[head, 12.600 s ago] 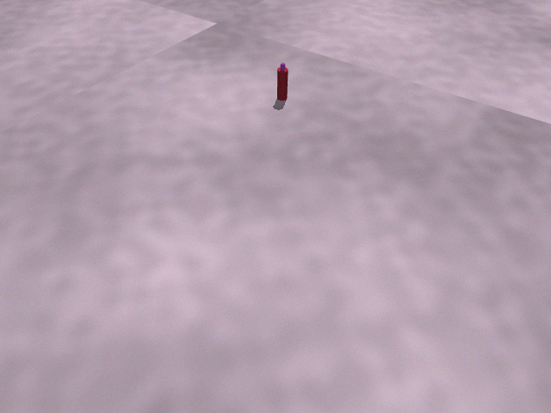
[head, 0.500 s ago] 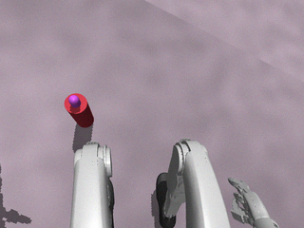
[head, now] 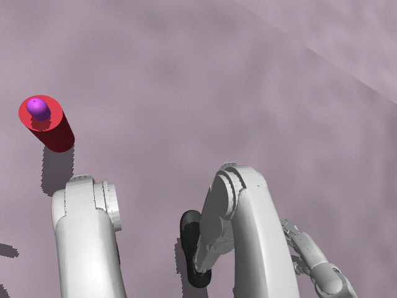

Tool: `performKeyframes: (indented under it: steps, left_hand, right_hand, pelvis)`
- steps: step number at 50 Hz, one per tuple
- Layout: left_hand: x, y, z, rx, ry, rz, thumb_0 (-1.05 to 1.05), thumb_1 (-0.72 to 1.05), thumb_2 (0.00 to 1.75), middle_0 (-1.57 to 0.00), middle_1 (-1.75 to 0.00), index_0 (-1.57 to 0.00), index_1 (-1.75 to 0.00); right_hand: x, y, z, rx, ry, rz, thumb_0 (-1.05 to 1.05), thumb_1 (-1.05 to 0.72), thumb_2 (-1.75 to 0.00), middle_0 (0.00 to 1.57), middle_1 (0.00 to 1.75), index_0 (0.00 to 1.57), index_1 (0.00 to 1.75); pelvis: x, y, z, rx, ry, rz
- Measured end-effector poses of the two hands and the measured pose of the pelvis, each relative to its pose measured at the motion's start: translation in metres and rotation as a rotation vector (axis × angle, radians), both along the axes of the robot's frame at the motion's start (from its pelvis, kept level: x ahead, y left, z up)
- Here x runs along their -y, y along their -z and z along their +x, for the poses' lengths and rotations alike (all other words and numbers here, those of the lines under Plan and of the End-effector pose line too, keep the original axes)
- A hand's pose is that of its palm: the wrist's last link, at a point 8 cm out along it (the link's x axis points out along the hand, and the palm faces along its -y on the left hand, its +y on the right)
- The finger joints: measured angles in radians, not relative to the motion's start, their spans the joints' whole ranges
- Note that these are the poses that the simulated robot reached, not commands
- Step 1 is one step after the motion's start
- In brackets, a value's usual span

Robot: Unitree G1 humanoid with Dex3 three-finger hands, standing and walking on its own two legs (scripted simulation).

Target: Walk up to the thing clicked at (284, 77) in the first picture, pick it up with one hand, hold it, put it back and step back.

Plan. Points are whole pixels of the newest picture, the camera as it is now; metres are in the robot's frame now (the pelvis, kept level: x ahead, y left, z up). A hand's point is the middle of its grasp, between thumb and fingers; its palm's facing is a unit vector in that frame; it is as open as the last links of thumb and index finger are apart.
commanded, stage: approach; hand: left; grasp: from the side
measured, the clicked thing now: (50, 125) +0.44 +0.25 -0.21
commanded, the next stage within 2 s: close in in 0.10 s
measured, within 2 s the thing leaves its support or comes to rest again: neither
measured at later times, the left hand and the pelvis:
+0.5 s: hand (23, 136) +0.41 +0.29 -0.19, palm faces +0.20 -0.98 +0.05, open 17.7 cm; pelvis -0.01 +0.01 -0.04, yaw -4 degrees
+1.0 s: hand (46, 137) +0.41 +0.25 -0.20, palm faces +0.19 -0.98 +0.02, open 17.5 cm; pelvis -0.02 +0.01 -0.05, yaw -6 degrees
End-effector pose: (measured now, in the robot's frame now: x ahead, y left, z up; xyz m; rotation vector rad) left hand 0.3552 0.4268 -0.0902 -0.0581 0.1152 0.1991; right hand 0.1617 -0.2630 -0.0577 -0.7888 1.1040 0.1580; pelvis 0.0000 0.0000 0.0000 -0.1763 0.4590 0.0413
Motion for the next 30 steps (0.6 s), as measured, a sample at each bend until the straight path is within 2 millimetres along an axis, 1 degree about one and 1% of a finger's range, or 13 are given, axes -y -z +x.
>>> performKeyframes:
  steps: [2, 4, 9, 13, 17, 21, 26, 30]
  left_hand:
    - [0.006, 0.02, 0.0, -0.014, 0.021, 0.007, -0.01, -0.53, 0.06, -0.07, -0.06, -0.04, -0.08]
    - [0.012, 0.035, -0.002, -0.019, 0.041, 0.017, -0.01, -0.52, 0.07, -0.07, -0.06, -0.03, -0.09]
    - [0.028, 0.06, -0.002, -0.002, 0.062, 0.002, -0.01, -0.52, 0.07, -0.07, -0.07, -0.03, -0.09]
    - [0.051, 0.076, 0.008, -0.001, 0.086, -0.021, -0.01, -0.55, 0.06, -0.07, -0.07, -0.04, -0.09]
    - [0.069, 0.086, 0.021, 0.023, 0.06, -0.029, -0.01, -0.58, 0.04, -0.08, -0.07, -0.05, -0.08]
    - [0.081, 0.094, 0.027, 0.048, -0.004, -0.034, -0.01, -0.59, 0.02, -0.08, -0.06, -0.06, -0.07]
    - [0.091, 0.098, 0.023, 0.047, 0.003, 0.015, -0.01, -0.59, 0.02, -0.08, -0.06, -0.06, -0.06]
    - [0.096, 0.096, 0.017, 0.051, 0.025, 0.049, -0.01, -0.59, 0.01, -0.08, -0.05, -0.06, -0.05]
  right_hand:
    - [-0.002, 0.004, -0.001, -0.022, -0.018, -0.02, 0.01, -0.9, -0.9, 0.2, 0.3, 0.21, 0.3]
    - [-0.004, 0.007, -0.001, -0.044, -0.036, -0.038, 0.01, -0.91, -0.9, 0.2, 0.3, 0.21, 0.3]
    - [-0.01, 0.013, 0.0, -0.085, -0.089, -0.064, 0.01, -0.92, -0.91, 0.2, 0.3, 0.21, 0.3]
    - [-0.016, 0.014, 0.005, -0.083, -0.133, -0.079, 0.01, -0.92, -0.91, 0.2, 0.3, 0.21, 0.3]
    - [-0.02, 0.013, 0.009, -0.065, -0.173, -0.092, 0.01, -0.93, -0.91, 0.2, 0.3, 0.21, 0.3]
    - [-0.021, 0.01, 0.007, -0.056, -0.196, -0.108, 0.0, -0.94, -0.91, 0.2, 0.3, 0.21, 0.3]
    - [-0.016, 0.01, -0.008, -0.092, -0.194, -0.129, 0.0, -0.93, -0.91, 0.2, 0.3, 0.21, 0.3]
    - [-0.01, 0.012, -0.024, -0.137, -0.182, -0.139, 0.0, -0.93, -0.91, 0.2, 0.3, 0.21, 0.3]
  pelvis:
    - [-0.001, 0.006, -0.001, 0.019, 0.004, -0.008]
    - [-0.002, 0.011, -0.001, 0.035, 0.009, -0.017]
    - [-0.005, 0.019, -0.002, 0.069, 0.014, -0.032]
    - [-0.007, 0.025, -0.004, 0.102, 0.02, -0.046]
    - [-0.007, 0.031, -0.006, 0.145, 0.031, -0.061]
    - [-0.007, 0.037, -0.01, 0.185, 0.043, -0.074]
    - [-0.006, 0.041, -0.015, 0.216, 0.05, -0.081]
    - [-0.006, 0.042, -0.017, 0.226, 0.051, -0.083]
